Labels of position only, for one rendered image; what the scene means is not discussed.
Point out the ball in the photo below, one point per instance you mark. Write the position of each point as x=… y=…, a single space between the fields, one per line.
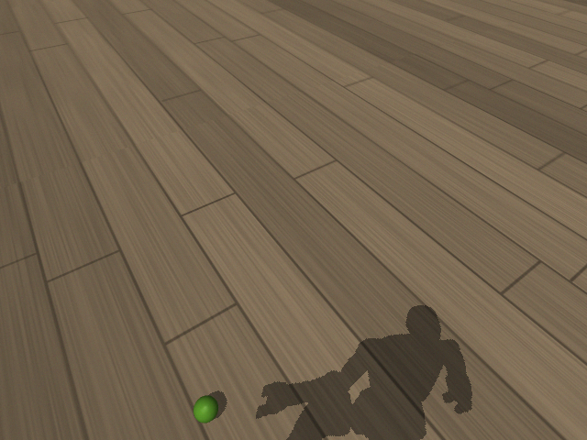
x=205 y=409

